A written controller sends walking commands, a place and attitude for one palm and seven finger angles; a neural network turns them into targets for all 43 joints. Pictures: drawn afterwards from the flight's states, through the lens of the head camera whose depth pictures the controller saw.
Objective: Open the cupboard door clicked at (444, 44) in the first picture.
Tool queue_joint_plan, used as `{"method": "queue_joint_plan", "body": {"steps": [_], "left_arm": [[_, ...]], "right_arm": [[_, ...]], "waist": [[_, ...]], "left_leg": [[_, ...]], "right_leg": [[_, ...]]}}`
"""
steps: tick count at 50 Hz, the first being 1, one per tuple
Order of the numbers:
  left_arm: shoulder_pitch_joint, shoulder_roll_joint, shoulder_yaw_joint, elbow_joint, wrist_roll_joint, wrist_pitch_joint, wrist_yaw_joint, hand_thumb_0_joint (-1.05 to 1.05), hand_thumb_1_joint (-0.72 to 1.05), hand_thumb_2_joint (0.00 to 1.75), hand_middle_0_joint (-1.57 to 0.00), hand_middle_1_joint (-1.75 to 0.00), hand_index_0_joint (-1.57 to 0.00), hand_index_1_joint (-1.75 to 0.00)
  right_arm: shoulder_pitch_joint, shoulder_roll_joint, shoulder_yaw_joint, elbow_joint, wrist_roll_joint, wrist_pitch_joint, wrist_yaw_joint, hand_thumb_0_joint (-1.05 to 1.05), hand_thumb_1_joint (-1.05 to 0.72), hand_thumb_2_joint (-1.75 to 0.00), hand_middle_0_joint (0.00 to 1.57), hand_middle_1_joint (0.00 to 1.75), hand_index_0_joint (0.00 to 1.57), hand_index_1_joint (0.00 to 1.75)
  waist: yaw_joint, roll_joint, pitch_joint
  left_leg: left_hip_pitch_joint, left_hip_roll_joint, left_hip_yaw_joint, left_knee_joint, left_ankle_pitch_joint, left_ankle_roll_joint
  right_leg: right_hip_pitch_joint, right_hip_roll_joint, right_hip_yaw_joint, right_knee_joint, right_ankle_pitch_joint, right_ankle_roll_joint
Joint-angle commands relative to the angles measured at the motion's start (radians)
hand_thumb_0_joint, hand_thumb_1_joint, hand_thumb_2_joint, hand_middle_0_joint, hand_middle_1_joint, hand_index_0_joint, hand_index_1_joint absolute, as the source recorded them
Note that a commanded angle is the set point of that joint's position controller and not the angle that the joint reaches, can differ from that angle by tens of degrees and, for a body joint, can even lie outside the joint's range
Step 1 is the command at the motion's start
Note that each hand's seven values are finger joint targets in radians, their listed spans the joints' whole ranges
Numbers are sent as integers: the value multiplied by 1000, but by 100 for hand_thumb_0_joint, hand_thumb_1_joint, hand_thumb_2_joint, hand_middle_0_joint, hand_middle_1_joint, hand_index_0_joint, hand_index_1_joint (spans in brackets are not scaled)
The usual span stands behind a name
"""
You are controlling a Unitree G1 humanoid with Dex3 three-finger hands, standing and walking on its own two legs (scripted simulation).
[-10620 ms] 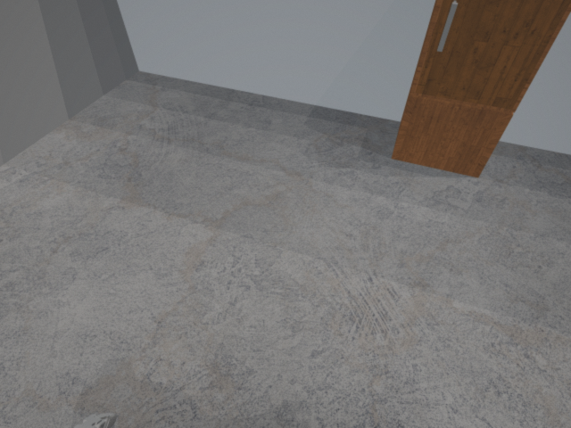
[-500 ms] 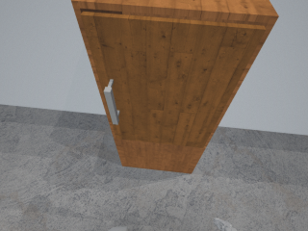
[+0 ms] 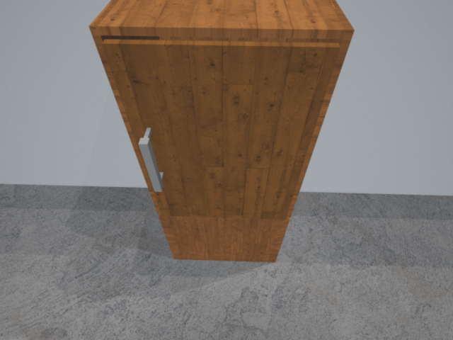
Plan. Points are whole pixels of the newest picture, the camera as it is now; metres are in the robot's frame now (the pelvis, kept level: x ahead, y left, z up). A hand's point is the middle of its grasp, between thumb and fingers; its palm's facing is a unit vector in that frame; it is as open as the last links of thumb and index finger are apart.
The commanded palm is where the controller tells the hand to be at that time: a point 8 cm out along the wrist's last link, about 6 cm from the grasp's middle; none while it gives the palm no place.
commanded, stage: come to a stop and stand still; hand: left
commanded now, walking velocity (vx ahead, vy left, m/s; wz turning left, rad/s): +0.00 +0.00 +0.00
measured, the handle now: (153, 161) +0.52 +0.20 -0.03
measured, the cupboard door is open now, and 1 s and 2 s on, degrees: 0 0 0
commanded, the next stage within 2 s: look again from close up in 0.80 s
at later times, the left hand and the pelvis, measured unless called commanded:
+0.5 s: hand out of the picture -0.01 +0.21 -0.17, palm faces +0.02 -0.98 -0.21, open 7.4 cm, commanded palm none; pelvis -0.01 +0.02 +0.00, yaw +1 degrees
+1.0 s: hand out of the picture +0.02 +0.22 -0.17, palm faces +0.01 -0.97 -0.23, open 7.4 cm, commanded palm none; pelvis +0.00 +0.02 +0.01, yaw +1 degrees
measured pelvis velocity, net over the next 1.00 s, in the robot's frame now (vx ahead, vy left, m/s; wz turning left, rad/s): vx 0.00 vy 0.02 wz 0.01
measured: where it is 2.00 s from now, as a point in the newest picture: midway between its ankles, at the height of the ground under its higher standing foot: outside the picture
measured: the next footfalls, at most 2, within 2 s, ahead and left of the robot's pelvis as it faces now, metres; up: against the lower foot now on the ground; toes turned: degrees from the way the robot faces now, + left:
none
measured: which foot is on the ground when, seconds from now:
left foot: down 0.00-1.00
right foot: down 0.00-1.00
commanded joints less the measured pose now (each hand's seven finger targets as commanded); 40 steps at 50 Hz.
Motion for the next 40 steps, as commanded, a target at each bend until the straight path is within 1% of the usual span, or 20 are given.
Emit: {"method": "queue_joint_plan", "body": {"steps": [1, 2, 3, 5, 6, 8, 10, 12, 15, 17, 19, 21, 22, 23, 24, 25, 28, 30, 34, 40], "left_arm": [[29, 132, 30, -70, 6, -9, 2, 0, 90, 90, -20, -30, -20, -30], [31, 133, 30, -74, 7, -6, 0, 0, 90, 90, -20, -30, -20, -30], [29, 133, 32, -77, 8, -4, -1, 0, 90, 90, -20, -30, -20, -30], [36, 134, 34, -84, 8, -2, -3, 0, 90, 90, -20, -30, -20, -30], [44, 133, 33, -84, 7, 0, -4, 0, 90, 90, -20, -30, -20, -30], [55, 126, 33, -83, 8, 0, -6, 0, 90, 90, -20, -30, -20, -30], [64, 126, 32, -83, 8, -3, -7, 0, 90, 90, -20, -30, -20, -30], [65, 130, 31, -79, 8, -4, -9, 0, 90, 90, -20, -30, -20, -30], [70, 132, 31, -71, 9, -7, -11, 0, 90, 90, -20, -30, -20, -30], [76, 137, 29, -62, 8, -8, -12, 0, 90, 90, -20, -30, -20, -30], [78, 140, 28, -53, 10, -10, -14, 0, 90, 90, -20, -30, -20, -30], [78, 146, 26, -42, 9, -12, -15, 0, 90, 90, -20, -30, -20, -30], [78, 147, 26, -37, 8, -12, -16, 0, 90, 90, -20, -30, -20, -30], [79, 149, 23, -31, 8, -12, -16, 0, 90, 90, -20, -30, -20, -30], [79, 153, 25, -30, 10, -13, -16, 0, 90, 90, -20, -30, -20, -30], [74, 156, 25, -24, 10, -14, -16, 0, 90, 90, -20, -30, -20, -30], [68, 165, 22, -11, 8, -16, -18, 0, 90, 90, -20, -30, -20, -30], [65, 172, 23, -5, 9, -18, -18, 0, 90, 90, -20, -30, -20, -30], [59, 178, 21, 7, 9, -19, -19, 0, 90, 90, -20, -30, -20, -30], [41, 192, 20, 14, 8, -16, -19, 0, 90, 90, -20, -30, -20, -30]], "right_arm": [[5, -86, -19, -78, -7, -10, 5, 0, -90, -90, 20, 30, 20, 30], [13, -89, -22, -80, -9, -8, 7, 0, -90, -90, 20, 30, 20, 30], [23, -93, -23, -80, -11, -7, 8, 0, -90, -90, 20, 30, 20, 30], [32, -97, -23, -80, -13, -10, 8, 0, -90, -90, 20, 30, 20, 30], [30, -97, -23, -82, -12, -10, 8, 0, -90, -90, 20, 30, 20, 30], [28, -104, -25, -83, -13, -12, 8, 0, -90, -90, 20, 30, 20, 30], [25, -109, -25, -78, -11, -17, 7, 0, -90, -90, 20, 30, 20, 30], [22, -115, -24, -76, -9, -19, 7, 0, -90, -90, 20, 30, 20, 30], [11, -129, -25, -65, -7, -25, 7, 0, -90, -90, 20, 30, 20, 30], [2, -135, -25, -60, -6, -26, 7, 0, -90, -90, 20, 30, 20, 30], [1, -135, -24, -52, -4, -30, 6, 0, -90, -90, 20, 30, 20, 30], [-14, -147, -23, -45, -2, -33, 6, 0, -90, -90, 20, 30, 20, 30], [-17, -150, -23, -42, -2, -33, 6, 0, -90, -90, 20, 30, 20, 30], [-24, -154, -22, -36, -2, -32, 7, 0, -90, -90, 20, 30, 20, 30], [-25, -152, -23, -34, -1, -33, 6, 0, -90, -90, 20, 30, 20, 30], [-30, -160, -23, -31, 0, -34, 6, 0, -90, -90, 20, 30, 20, 30], [-45, -168, -20, -20, 0, -34, 6, 0, -90, -90, 20, 30, 20, 30], [-56, -173, -20, -13, 2, -37, 6, 0, -90, -90, 20, 30, 20, 30], [-71, -173, -16, -1, 3, -36, 5, 0, -90, -90, 20, 30, 20, 30], [-93, -188, -14, 12, 2, -34, 6, 0, -90, -90, 20, 30, 20, 30]], "waist": [[18, -65, 48], [15, -58, 59], [11, -62, 62], [15, -15, 40], [20, -26, 35], [22, -21, 30], [26, -25, 9], [28, -34, 8], [31, 0, 2], [33, -9, 5], [32, -6, -15], [35, -4, -19], [34, -9, -23], [34, -5, -12], [34, -16, -11], [33, -11, -24], [33, -22, -24], [34, -12, -35], [37, -34, -31], [38, -22, -19]], "left_leg": [[-26, 32, -78, -77, -29, 27], [-31, 27, -81, -86, -69, 27], [-38, 26, -89, -97, -97, 29], [-50, 34, -107, -127, -123, 36], [-60, 36, -117, -139, -143, 38], [-67, 38, -128, -155, -166, 41], [-57, 46, -134, -164, -150, 47], [-57, 46, -135, -172, -153, 46], [-45, 56, -150, -194, -142, 52], [-49, 55, -147, -199, -148, 49], [-19, 58, -143, -199, -104, 51], [-12, 58, -140, -196, -78, 51], [-4, 58, -140, -197, -77, 50], [-4, 58, -140, -204, -95, 48], [4, 59, -138, -199, -64, 50], [11, 60, -136, -198, -45, 50], [26, 58, -129, -195, -26, 46], [48, 61, -122, -186, 33, 48], [62, 62, -115, -185, 65, 46], [58, 61, -117, -200, 59, 41]], "right_leg": [[-115, -115, 113, -148, -63, -42], [-141, -112, 119, -155, -130, -44], [-153, -106, 119, -151, -164, -43], [-133, -93, 103, -128, -152, -37], [-126, -89, 100, -122, -153, -34], [-123, -87, 98, -120, -151, -32], [-102, -85, 93, -115, -107, -28], [-98, -88, 94, -120, -99, -26], [-84, -83, 84, -115, -50, -23], [-76, -88, 89, -126, -47, -22], [-64, -88, 87, -126, -7, -22], [-55, -94, 87, -132, 14, -18], [-54, -96, 85, -136, 12, -17], [-64, -98, 88, -144, -3, -16], [-58, -97, 87, -147, 21, -17], [-51, -100, 90, -147, 31, -17], [-50, -106, 92, -160, 32, -15], [-40, -109, 90, -159, 71, -13], [-31, -113, 93, -176, 86, -11], [-24, -115, 91, -187, 78, -8]]}}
